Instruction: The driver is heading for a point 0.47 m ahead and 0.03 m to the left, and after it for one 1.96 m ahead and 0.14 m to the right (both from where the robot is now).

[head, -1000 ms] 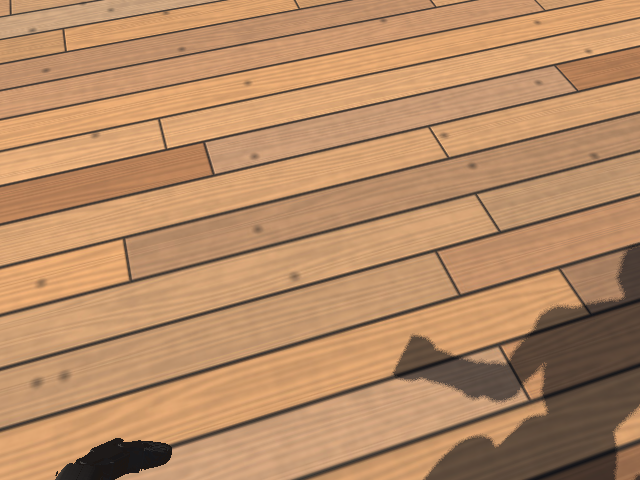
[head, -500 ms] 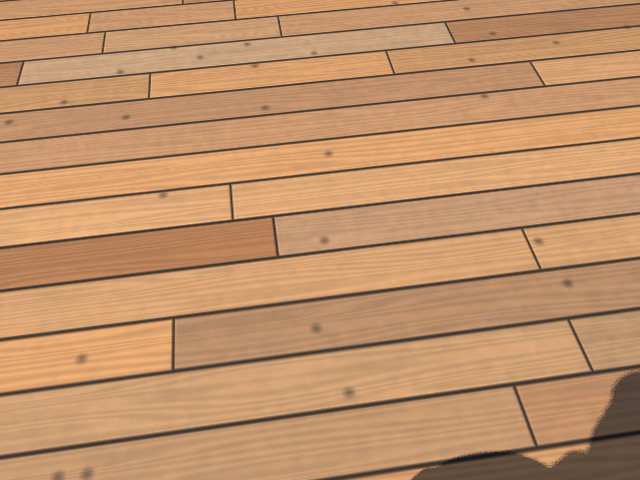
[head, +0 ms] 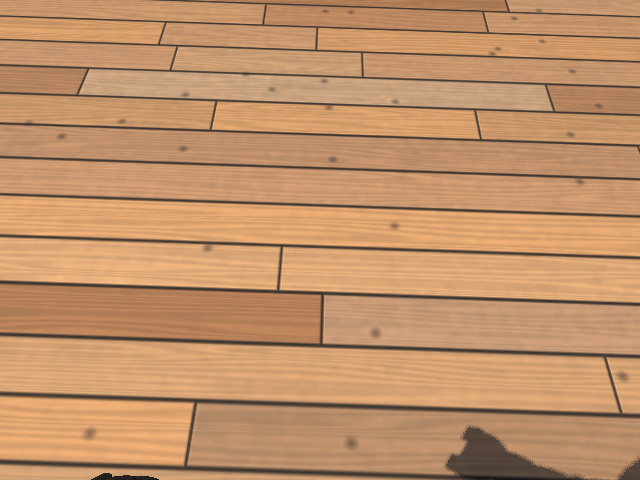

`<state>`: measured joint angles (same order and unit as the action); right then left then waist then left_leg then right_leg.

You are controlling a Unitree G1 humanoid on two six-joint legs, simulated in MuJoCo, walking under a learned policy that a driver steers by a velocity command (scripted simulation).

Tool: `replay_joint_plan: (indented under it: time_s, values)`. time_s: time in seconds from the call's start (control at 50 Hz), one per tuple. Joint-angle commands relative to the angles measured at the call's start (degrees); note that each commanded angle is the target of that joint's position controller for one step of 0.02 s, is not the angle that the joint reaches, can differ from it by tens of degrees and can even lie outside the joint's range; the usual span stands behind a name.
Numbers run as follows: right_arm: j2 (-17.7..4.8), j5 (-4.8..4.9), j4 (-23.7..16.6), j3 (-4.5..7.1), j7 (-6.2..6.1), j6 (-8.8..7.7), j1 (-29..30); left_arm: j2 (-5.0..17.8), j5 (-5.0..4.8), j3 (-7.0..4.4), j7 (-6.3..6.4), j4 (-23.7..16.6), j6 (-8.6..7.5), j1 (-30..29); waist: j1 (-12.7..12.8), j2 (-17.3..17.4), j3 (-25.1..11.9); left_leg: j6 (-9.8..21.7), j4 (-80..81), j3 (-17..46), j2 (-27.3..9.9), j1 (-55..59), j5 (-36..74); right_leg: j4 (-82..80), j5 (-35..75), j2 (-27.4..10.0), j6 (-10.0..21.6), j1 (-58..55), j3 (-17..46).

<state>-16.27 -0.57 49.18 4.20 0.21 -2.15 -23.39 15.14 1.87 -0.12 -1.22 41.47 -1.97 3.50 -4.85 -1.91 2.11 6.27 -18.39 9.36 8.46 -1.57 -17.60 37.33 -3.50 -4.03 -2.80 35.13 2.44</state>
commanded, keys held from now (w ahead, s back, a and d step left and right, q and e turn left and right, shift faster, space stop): w+q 0.44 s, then e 0.56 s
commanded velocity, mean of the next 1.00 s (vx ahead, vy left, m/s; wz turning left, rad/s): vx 0.33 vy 0.00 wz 0.18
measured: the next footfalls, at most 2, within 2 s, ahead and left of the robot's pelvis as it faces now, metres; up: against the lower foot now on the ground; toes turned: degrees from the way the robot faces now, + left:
right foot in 0.08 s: +0.22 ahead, -0.13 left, +0.00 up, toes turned +5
left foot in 0.58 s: +0.42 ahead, +0.15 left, +0.00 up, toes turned +21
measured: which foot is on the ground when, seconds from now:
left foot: down 0.00-0.10, up 0.12-0.56, down 0.58-1.00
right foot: up 0.00-0.06, down 0.08-0.58, up 0.60-1.00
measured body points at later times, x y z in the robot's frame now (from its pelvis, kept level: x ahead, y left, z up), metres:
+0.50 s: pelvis +0.26 -0.01 +0.00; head +0.29 +0.00 +0.45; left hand +0.17 +0.25 -0.13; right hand +0.53 -0.17 -0.09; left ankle +0.36 +0.15 -0.70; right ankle +0.18 -0.13 -0.74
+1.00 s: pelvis +0.37 +0.04 +0.00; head +0.39 +0.04 +0.45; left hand +0.42 +0.31 -0.13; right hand +0.50 -0.20 -0.13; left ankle +0.38 +0.14 -0.74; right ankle +0.41 -0.06 -0.71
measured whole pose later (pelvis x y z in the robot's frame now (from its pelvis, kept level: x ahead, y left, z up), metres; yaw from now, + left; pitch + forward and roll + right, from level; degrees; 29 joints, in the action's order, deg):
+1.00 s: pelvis +0.37 +0.04 +0.00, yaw +7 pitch +0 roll +1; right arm -13.8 -1.7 47.9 2.3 -1.6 -0.4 -12.0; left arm 13.6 1.6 -3.3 -1.4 47.0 3.9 12.6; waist 0.0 -0.3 2.8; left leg 3.1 -27.0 -14.3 -2.7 -14.7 -12.1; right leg 44.5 -20.5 -2.5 0.6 23.5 -3.8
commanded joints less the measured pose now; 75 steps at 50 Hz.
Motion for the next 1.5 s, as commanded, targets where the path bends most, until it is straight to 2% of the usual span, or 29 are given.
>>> replay_joint_plan:
  time_s: [0.02,0.06,0.08,0.1,0.12,0.14,0.16,0.18,0.28,0.48,0.52,0.56,0.58,0.6,0.62,0.64,0.68,0.7,0.78,0.86,1.02,1.04,1.06,1.08,1.1,1.14,1.2,1.36,1.5]
  values:
    - [-10.38,-0.50,-3.34,2.49,-0.82,-0.51,-0.16,6.32,-0.37,-1.48,0.24,-5.23,-1.71,-3.24,1.97,6.66,-1.02,4.47,-1.84,11.91,-15.17,-1.43,31.16,-5.59,-2.27,3.17,1.60,-7.34,-0.75]
    - [-11.17,-0.37,-4.27,2.57,-0.49,-0.98,3.16,8.73,-0.33,-2.61,1.13,-1.96,-2.50,7.92,7.68,5.18,-5.26,2.06,-12.25,11.20,-12.56,-5.18,36.71,-10.29,-4.99,5.33,3.72,-23.24,-1.66]
    - [-8.86,0.28,-4.80,1.87,0.11,-1.51,3.09,11.76,0.60,-3.57,1.96,-0.70,-3.25,15.75,11.19,0.45,-11.07,0.47,-25.26,7.56,-8.48,-10.28,30.66,-12.82,-9.39,-1.22,6.04,-35.49,4.43]
    - [-3.36,1.98,-7.10,0.51,0.17,-1.83,0.31,16.78,1.92,-4.78,2.81,-1.25,-3.00,21.44,11.68,-9.47,-18.83,-1.55,-42.14,0.10,-1.58,-23.97,4.34,-16.87,-21.40,-17.02,10.02,-49.79,25.01]
    - [-5.19,0.67,-7.84,0.48,0.14,-1.38,-3.19,17.40,1.03,-5.28,2.57,-0.89,-1.95,18.23,7.39,-16.37,-19.74,-1.48,-50.09,-2.52,-0.80,-33.35,-14.44,-22.26,-24.28,-22.14,14.40,-49.17,43.17]
    - [-7.64,-0.53,-5.70,0.85,-0.16,-0.39,-1.61,11.27,0.57,-4.18,2.32,-2.06,-1.48,13.99,6.36,-5.58,-11.17,-1.28,-53.67,-2.05,-5.63,-35.79,-9.52,-21.94,-29.17,-20.12,13.98,-41.89,36.25]
    - [-7.27,-0.84,-5.71,0.74,0.48,-0.14,1.95,7.30,0.13,-3.25,2.07,-2.17,-1.49,11.41,6.51,-0.31,-5.39,-1.72,-51.87,-3.03,-7.40,-34.92,-5.00,-22.99,-24.79,-16.76,12.89,-34.97,26.93]
    - [-6.12,-0.86,-5.97,0.62,0.97,0.16,3.11,5.95,0.26,-2.83,2.03,-1.91,-1.60,10.15,5.56,-1.17,-2.95,-2.21,-49.40,-3.77,-9.05,-33.50,-2.85,-24.49,-17.96,-13.94,11.37,-30.98,19.68]
    - [-4.17,-1.52,-8.11,0.06,2.87,2.22,7.30,6.41,-0.86,-3.30,1.35,1.18,-3.89,13.62,4.63,-3.96,-1.45,-3.89,-47.04,-5.47,-11.24,-35.00,2.84,-27.56,1.92,-11.50,11.68,-28.69,4.68]
    - [-0.53,-1.79,-13.75,-2.10,4.45,1.44,23.62,7.29,-0.89,-3.87,1.35,5.76,-3.29,19.12,7.55,-2.59,3.08,-2.93,-19.45,-13.08,-10.23,-30.21,13.64,-26.05,18.71,-9.94,9.77,-31.16,-10.49]
    - [-0.37,-2.36,-12.70,-2.19,3.52,0.80,21.49,8.10,-1.08,-3.76,1.39,7.71,-2.61,21.02,6.81,-3.63,1.52,-1.50,-15.67,-14.10,-7.28,-24.85,10.70,-20.56,34.28,-10.17,9.26,-33.94,-10.50]
    - [-1.85,-3.34,-8.05,-1.59,2.33,-0.60,9.89,8.85,-1.82,-3.63,1.57,8.89,-2.02,20.38,1.35,-3.12,-4.38,0.69,-6.98,-13.89,-5.14,-10.84,16.42,-7.04,39.39,-7.62,7.45,-33.99,-10.96]
    - [-4.74,-4.55,-5.68,-0.92,1.58,-1.40,3.47,7.32,-2.41,-3.02,1.49,8.41,-2.24,21.06,-1.01,-0.29,-9.84,1.63,-6.47,-10.48,-10.81,2.39,30.13,3.01,26.45,-5.00,6.01,-26.74,-11.13]
    - [-9.89,-4.97,-5.42,-0.13,0.67,-1.76,-1.32,0.73,-2.78,-1.41,1.24,5.74,-2.29,23.88,-0.29,12.65,-20.30,6.91,-14.96,7.02,-31.62,21.41,68.08,22.21,-22.65,1.24,4.22,-12.01,-11.44]
    - [-11.48,-0.77,-5.59,0.81,-0.07,-1.30,-2.26,2.93,-4.69,-2.01,2.22,7.71,-0.79,27.61,-1.30,13.48,-30.94,14.19,-14.02,14.75,-37.17,24.20,81.00,34.00,-35.20,6.88,3.90,-9.47,-0.47]
    - [-9.09,0.53,-5.82,0.37,-0.55,-0.79,1.46,5.10,-4.00,-2.79,2.51,8.00,-0.13,24.03,-0.13,8.07,-25.07,11.98,-10.72,7.07,-33.25,16.96,73.91,34.22,-31.49,4.08,4.15,-8.24,3.13]
    - [-2.35,0.12,-5.86,-1.91,-1.08,-0.83,10.03,3.97,-2.19,-2.84,2.44,8.11,0.32,19.48,3.78,6.37,-8.92,6.64,-4.10,-0.23,-27.58,2.21,58.22,27.92,-25.42,1.02,3.63,-6.02,0.82]
    - [-1.32,0.31,-5.92,-2.30,-1.55,-0.77,11.84,3.81,-1.11,-3.12,2.17,8.69,1.25,19.96,5.33,7.14,-6.24,5.25,-1.82,-3.38,-25.65,-3.23,54.73,26.06,-22.74,0.58,3.01,-8.76,0.05]
    - [-3.28,-0.26,-5.77,-1.52,-1.85,-1.38,13.37,1.50,-0.85,-3.83,1.37,8.88,3.59,22.11,8.25,7.05,-7.56,6.17,1.26,-10.39,-24.72,-10.97,47.93,26.82,-17.83,2.34,1.75,-13.61,-2.65]
    - [-2.56,-0.81,-5.07,-1.38,-2.30,-0.45,13.47,1.17,-0.22,-3.91,0.73,5.94,5.06,15.50,7.02,9.95,-4.30,5.80,3.70,-13.28,-24.19,-13.72,25.67,17.07,-13.51,0.72,1.88,-11.56,-3.85]
    - [-6.92,-0.82,-4.02,0.71,-1.96,2.23,11.73,2.23,-0.52,-4.08,-0.32,1.35,5.09,11.15,5.48,8.20,-4.24,3.79,-3.23,-13.09,-28.19,-11.60,13.12,-0.19,-17.30,2.31,5.20,-18.17,-7.52]
    - [-7.08,-0.80,-3.68,0.94,-1.96,2.63,11.32,2.36,-0.51,-4.13,-0.21,1.55,4.45,12.40,6.21,6.08,-4.36,1.19,-7.07,-14.84,-26.89,-13.03,10.21,-6.57,-13.23,3.17,6.01,-21.94,-7.26]
    - [-5.71,-1.23,-3.03,0.89,-1.73,3.18,8.79,4.87,-0.21,-4.71,0.23,1.92,3.59,13.91,6.21,-1.44,-3.69,-2.83,-15.59,-17.96,-23.27,-15.68,3.74,-15.79,-9.30,0.25,7.19,-24.59,-0.30]
    - [-1.03,-0.82,-5.87,-0.22,-1.41,3.66,7.92,13.47,-0.06,-6.63,0.94,0.39,3.06,13.28,4.58,-18.39,-2.06,-8.11,-29.87,-22.68,-12.37,-29.14,-14.75,-20.98,7.40,-15.58,13.21,-27.94,22.73]
    - [-2.97,-1.17,-7.31,-0.13,-2.15,4.70,14.20,14.67,-0.51,-7.51,1.26,1.67,3.31,18.21,9.26,-12.16,-1.42,-8.43,-39.48,-13.54,-8.70,-32.67,-20.05,-21.39,14.12,-18.36,19.91,-25.68,25.45]
    - [-2.91,-0.08,-6.46,0.02,-1.90,4.85,13.20,10.29,-1.13,-6.35,1.83,1.21,3.92,13.10,5.48,-5.10,-0.58,-8.05,-43.31,-8.52,-10.39,-32.52,-10.49,-20.63,9.31,-11.55,18.22,-24.06,16.51]
    - [-4.54,-1.42,-5.14,0.72,-1.47,4.19,11.10,7.18,-1.76,-5.43,1.68,-1.08,4.05,7.39,3.88,-4.43,-4.39,-8.06,-44.30,-8.60,-9.34,-30.82,-4.04,-19.03,13.89,-6.34,15.86,-26.87,12.04]
    - [-3.40,-0.46,-7.51,0.14,-1.96,4.79,14.56,9.95,-1.11,-6.47,1.54,-0.53,3.87,12.19,6.96,-4.59,-4.50,-9.07,-32.59,-6.75,-8.40,-30.17,-5.49,-18.81,5.00,-6.20,17.21,-29.53,19.07]
    - [-3.92,0.56,-8.93,-0.27,-2.48,3.53,12.69,11.00,-0.75,-7.05,0.60,-1.29,4.48,8.85,5.95,-5.41,-5.57,-6.86,-20.38,-6.39,-5.26,-18.89,-6.72,-16.78,7.27,-4.31,15.27,-24.58,25.78]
